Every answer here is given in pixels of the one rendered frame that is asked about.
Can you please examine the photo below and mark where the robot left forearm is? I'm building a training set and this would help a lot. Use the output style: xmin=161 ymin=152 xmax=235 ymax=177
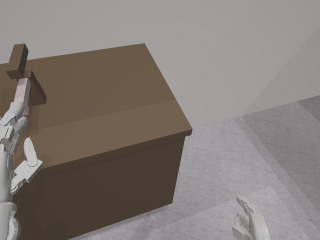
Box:
xmin=0 ymin=202 xmax=21 ymax=240

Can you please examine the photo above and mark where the robot right hand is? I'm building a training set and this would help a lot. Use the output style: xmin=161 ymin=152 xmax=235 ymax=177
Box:
xmin=232 ymin=195 xmax=272 ymax=240

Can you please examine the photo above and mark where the robot left hand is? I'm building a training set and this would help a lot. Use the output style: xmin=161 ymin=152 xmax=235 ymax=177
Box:
xmin=0 ymin=101 xmax=43 ymax=203

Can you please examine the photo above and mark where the counter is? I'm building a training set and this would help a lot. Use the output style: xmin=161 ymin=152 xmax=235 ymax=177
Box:
xmin=0 ymin=43 xmax=193 ymax=240

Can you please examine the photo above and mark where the tap lever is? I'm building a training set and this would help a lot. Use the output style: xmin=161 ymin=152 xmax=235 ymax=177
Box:
xmin=9 ymin=78 xmax=31 ymax=116

